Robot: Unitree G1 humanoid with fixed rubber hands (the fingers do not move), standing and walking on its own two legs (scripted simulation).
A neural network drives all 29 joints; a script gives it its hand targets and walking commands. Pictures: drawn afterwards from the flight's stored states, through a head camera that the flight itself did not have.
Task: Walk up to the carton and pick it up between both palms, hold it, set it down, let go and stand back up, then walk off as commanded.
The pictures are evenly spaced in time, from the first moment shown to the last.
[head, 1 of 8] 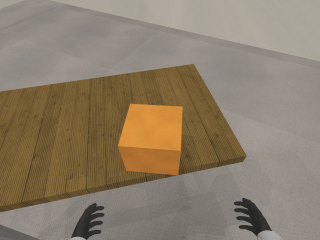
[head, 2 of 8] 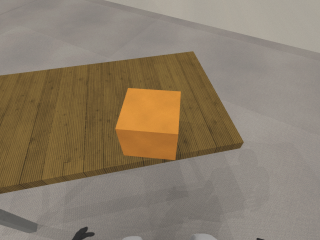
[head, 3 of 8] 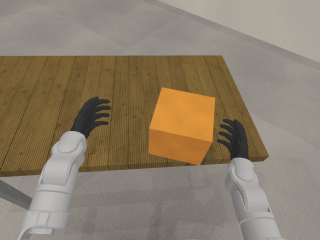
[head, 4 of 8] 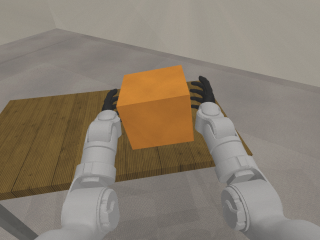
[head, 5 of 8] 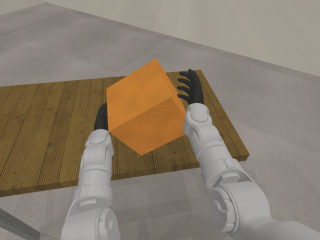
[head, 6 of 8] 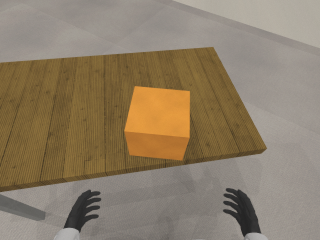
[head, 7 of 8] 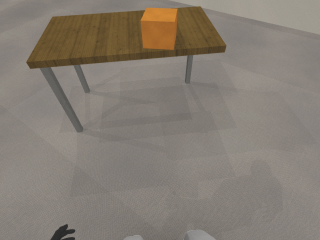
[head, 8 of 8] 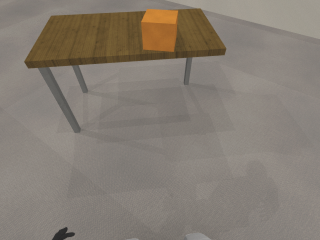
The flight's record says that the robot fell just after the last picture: no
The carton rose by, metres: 0.20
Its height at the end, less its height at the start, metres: +0.00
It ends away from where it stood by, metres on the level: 0.06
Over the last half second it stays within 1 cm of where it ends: yes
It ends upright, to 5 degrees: yes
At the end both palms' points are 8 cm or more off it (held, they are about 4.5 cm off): yes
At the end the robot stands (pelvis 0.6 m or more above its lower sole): yes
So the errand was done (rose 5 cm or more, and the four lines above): yes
